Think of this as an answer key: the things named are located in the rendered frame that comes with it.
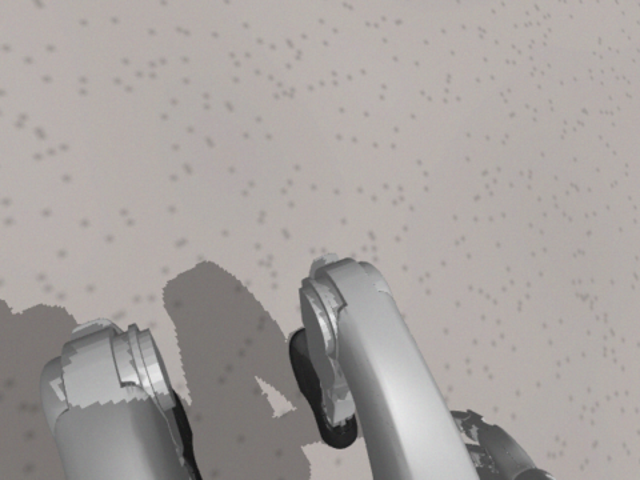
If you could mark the left robot foot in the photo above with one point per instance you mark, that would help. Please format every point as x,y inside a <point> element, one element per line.
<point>187,437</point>

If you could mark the right robot hand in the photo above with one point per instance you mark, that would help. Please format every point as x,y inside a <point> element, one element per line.
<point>499,456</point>

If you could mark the right robot foot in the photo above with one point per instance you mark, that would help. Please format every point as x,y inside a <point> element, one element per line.
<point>309,384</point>

